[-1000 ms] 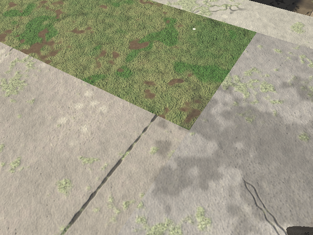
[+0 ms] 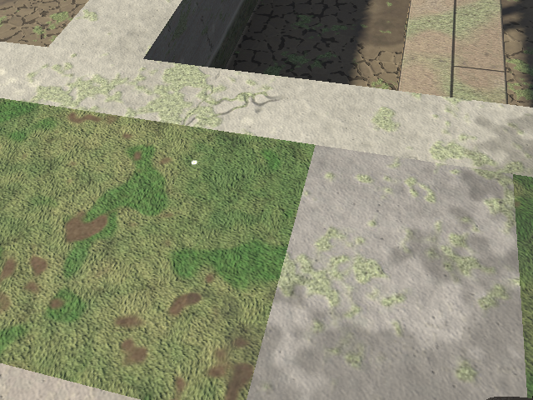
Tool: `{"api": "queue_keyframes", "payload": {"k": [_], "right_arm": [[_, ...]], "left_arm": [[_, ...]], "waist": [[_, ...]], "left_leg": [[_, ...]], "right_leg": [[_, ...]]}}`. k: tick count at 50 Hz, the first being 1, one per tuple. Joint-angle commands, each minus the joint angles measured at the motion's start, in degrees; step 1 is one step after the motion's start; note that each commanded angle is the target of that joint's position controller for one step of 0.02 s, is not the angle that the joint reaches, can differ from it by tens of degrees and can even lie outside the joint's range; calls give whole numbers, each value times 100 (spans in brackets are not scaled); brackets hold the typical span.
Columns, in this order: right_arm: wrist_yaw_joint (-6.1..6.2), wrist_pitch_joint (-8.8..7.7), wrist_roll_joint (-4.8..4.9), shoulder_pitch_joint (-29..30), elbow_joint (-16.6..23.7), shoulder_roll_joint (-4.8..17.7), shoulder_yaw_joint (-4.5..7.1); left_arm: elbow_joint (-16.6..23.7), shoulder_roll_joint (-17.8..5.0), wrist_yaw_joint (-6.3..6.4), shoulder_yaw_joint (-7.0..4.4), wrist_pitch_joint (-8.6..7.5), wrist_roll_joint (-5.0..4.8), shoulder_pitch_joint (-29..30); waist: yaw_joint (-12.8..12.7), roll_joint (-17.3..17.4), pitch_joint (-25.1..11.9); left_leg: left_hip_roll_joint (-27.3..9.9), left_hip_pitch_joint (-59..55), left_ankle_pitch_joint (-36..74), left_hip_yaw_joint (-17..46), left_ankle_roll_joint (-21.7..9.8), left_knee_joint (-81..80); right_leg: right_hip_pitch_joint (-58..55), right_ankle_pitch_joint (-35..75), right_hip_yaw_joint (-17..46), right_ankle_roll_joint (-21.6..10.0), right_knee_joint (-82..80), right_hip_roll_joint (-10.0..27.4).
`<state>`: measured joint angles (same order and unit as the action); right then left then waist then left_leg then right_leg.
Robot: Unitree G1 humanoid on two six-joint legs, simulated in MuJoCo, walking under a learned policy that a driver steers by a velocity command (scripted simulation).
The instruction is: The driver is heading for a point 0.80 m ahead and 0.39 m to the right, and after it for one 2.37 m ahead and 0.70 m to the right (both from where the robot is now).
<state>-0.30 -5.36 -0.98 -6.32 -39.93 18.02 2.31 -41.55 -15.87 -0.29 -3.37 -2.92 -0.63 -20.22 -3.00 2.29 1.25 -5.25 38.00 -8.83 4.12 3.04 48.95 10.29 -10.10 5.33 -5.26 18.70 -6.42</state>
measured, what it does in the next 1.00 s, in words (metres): walks ahead, turning right: left foot, then right foot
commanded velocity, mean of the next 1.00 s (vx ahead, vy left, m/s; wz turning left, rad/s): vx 0.50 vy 0.00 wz -0.58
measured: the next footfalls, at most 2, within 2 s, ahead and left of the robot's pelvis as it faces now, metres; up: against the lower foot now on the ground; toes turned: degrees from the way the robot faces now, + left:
left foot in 0.20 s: +0.31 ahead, +0.14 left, +0.00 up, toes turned -10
right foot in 0.72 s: +0.49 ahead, -0.20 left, +0.00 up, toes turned -28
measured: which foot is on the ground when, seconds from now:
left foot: up 0.00-0.18, down 0.20-0.74, up 0.76-1.00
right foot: down 0.00-0.22, up 0.24-0.70, down 0.72-1.00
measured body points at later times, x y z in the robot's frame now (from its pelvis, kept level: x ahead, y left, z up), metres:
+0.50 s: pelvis +0.27 +0.03 +0.00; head +0.30 +0.03 +0.45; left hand +0.51 +0.25 -0.09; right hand +0.24 -0.26 -0.12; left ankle +0.27 +0.14 -0.75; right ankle +0.32 -0.15 -0.67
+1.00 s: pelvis +0.50 -0.13 +0.00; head +0.52 -0.16 +0.45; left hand +0.73 +0.07 -0.10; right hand +0.52 -0.46 -0.09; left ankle +0.72 -0.04 -0.68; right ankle +0.46 -0.18 -0.75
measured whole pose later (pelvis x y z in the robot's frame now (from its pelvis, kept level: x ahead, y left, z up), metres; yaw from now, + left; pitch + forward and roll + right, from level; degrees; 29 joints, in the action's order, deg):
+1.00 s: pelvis +0.50 -0.13 +0.00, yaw -35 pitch +1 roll +1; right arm -0.2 -5.0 -0.8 -5.0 -40.0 18.3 3.0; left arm -39.4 -16.0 -0.2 -3.6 -2.4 -0.6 -19.0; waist -2.8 2.2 2.8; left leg -6.0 38.2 -7.6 4.5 3.7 49.8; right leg 10.4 -10.6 5.5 -5.4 20.3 -6.2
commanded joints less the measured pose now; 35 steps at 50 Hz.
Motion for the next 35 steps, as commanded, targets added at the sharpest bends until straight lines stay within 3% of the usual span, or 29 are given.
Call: {"api": "queue_keyframes", "payload": {"k": [1, 5, 8, 9, 10, 11, 12, 13, 14, 15, 16, 17, 19, 21, 27, 31, 32, 34, 35], "right_arm": [[-21, -61, 13, 457, 432, 220, 33], [-95, -126, 119, 933, 600, 376, 85], [-110, -177, 133, 709, 583, 549, 184], [-87, -197, 123, 316, 486, 609, 241], [-46, -222, 56, -285, 395, 782, 326], [7, -211, 2, -1220, 325, 1133, 416], [-41, -119, -2, -1525, 113, 1416, 499], [-56, -87, 111, -1340, 246, 841, 381], [-24, -53, 118, -1129, 274, 553, 307], [-21, -28, 56, -868, 282, 492, 268], [-18, -15, 30, -710, 224, 390, 240], [-7, -32, -6, -635, 190, 338, 220], [-13, -87, 45, -611, 96, 317, 239], [-10, -122, 69, -662, -19, 468, 300], [36, -32, 96, -785, -256, 753, 380], [47, 82, 208, -1070, -438, 960, 444], [51, 119, 243, -1080, -462, 1021, 465], [88, 194, 300, -1045, -459, 1205, 522], [110, 243, 325, -981, -442, 1240, 529]], "left_arm": [[377, -1031, 105, -286, -75, -43, 188], [192, -1026, 132, -294, -11, -111, -204], [166, -1009, 154, -309, 64, -90, -177], [188, -928, 149, -286, 89, -81, -99], [246, -710, 128, -208, 84, -46, -51], [377, -381, 123, -85, 65, 75, -112], [504, -200, 116, -16, 4, -125, -920], [330, -799, 134, -124, 6, -177, -774], [407, -1047, 124, -202, 38, -142, -124], [463, -975, 131, -204, 66, -89, 170], [531, -890, 114, -219, 71, -44, 355], [548, -775, 81, -218, 96, -77, 316], [579, -539, 56, -180, 162, -111, 333], [696, -434, 47, -148, 195, -68, 566], [867, -297, -140, -62, 101, -63, 1407], [1119, -330, -266, -58, 103, -88, 1970], [1168, -387, -289, -85, 111, -78, 1995], [1166, -607, -295, -203, 148, -35, 1677], [1016, -804, -278, -327, 169, -34, 1032]], "waist": [[56, -557, -66], [-96, -630, -66], [85, -846, -126], [302, -876, -268], [598, -777, -750], [921, -45, -1624], [517, 1946, -2172], [643, 1106, -1632], [785, 521, -918], [677, 119, -525], [573, 123, -226], [444, 319, -136], [385, 433, -63], [387, 294, 17], [641, 115, 150], [763, 121, 341], [710, 147, 330], [415, 330, 12], [14, 309, -348]], "left_leg": [[286, -600, 1131, -141, 88, -1123], [489, -967, 1320, 14, -11, -1868], [526, -1335, 607, 48, -231, -2133], [549, -1904, 567, -63, -364, -2354], [248, -2981, 558, 102, -598, -2347], [-802, -4546, 426, 1120, -945, -2200], [-1915, -6000, -998, 3818, -1805, -2823], [-1867, -5629, -2104, 3955, -1658, -3084], [-1624, -4920, -1926, 2988, -1418, -3157], [-1380, -4219, -1183, 2299, -1317, -3269], [-1175, -3729, -613, 1804, -1308, -3408], [-1026, -3383, -280, 1373, -1257, -3561], [-931, -3131, 123, 825, -1321, -3816], [-1010, -3129, 568, 471, -1427, -3972], [-855, -3397, 1298, -753, -1236, -4037], [-1053, -3927, 1551, -1094, -1095, -3895], [-1101, -4085, 2015, -1183, -1046, -3723], [-1094, -4286, 3938, -1415, -926, -2893], [-987, -4157, 4608, -1580, -825, -1967]], "right_leg": [[527, 1052, 955, -826, -607, 1143], [167, 600, 1409, -677, -222, 1301], [-268, 722, 1845, -531, 319, 1438], [-220, 928, 1825, -427, 635, 1302], [47, 1074, 1596, -247, 1449, 1001], [865, -98, 1049, -10, 3114, 581], [2826, -2492, 491, 301, 4777, 18], [3418, -2225, 642, 395, 5456, 507], [3543, -1671, 470, 442, 5564, 683], [3340, -1275, 304, 486, 5455, 867], [3237, -1030, 283, 502, 5197, 1017], [2975, -880, 248, 495, 5042, 1160], [2871, -770, 95, 521, 4807, 1247], [3066, -499, 76, 573, 4438, 1316], [2828, 1068, -306, 525, 2651, 1250], [2710, 862, -596, 323, 1934, 1130], [2610, 603, -693, 230, 1825, 1047], [1904, -17, -1018, -13, 1729, 673], [1031, -22, -1164, -188, 1514, 417]]}}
